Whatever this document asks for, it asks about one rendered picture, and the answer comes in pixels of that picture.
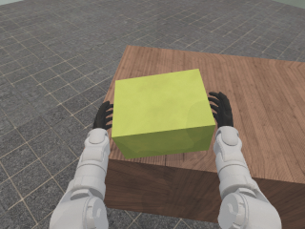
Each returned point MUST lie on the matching left robot upper arm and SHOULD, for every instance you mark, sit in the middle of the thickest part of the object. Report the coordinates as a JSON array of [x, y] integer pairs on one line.
[[82, 213]]

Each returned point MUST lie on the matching pedestal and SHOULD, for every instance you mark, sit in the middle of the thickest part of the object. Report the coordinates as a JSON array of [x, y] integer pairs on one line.
[[267, 98]]

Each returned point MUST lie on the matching right robot hand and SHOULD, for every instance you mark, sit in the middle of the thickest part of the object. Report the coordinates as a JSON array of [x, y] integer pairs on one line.
[[224, 116]]

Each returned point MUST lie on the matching right robot forearm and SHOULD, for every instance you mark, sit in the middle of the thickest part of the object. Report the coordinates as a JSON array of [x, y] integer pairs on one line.
[[232, 169]]

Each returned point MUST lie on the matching right robot upper arm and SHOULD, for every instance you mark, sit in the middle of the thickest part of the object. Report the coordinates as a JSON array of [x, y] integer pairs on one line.
[[239, 211]]

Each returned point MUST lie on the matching left robot hand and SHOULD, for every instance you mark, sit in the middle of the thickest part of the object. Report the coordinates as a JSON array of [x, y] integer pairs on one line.
[[100, 120]]

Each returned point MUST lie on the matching carton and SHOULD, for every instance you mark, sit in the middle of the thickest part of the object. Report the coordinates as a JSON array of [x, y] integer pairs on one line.
[[162, 114]]

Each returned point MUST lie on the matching left robot forearm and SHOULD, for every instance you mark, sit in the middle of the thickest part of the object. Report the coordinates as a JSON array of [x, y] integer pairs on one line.
[[91, 170]]

